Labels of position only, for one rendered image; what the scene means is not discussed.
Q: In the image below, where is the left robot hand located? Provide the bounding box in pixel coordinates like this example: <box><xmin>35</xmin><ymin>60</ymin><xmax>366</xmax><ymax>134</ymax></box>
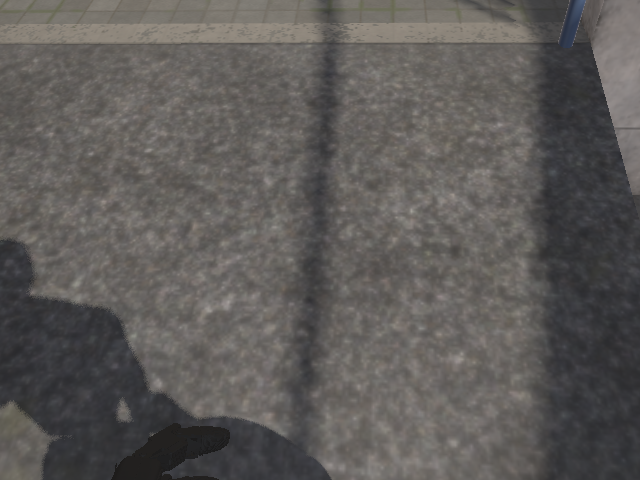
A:
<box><xmin>111</xmin><ymin>423</ymin><xmax>230</xmax><ymax>480</ymax></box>

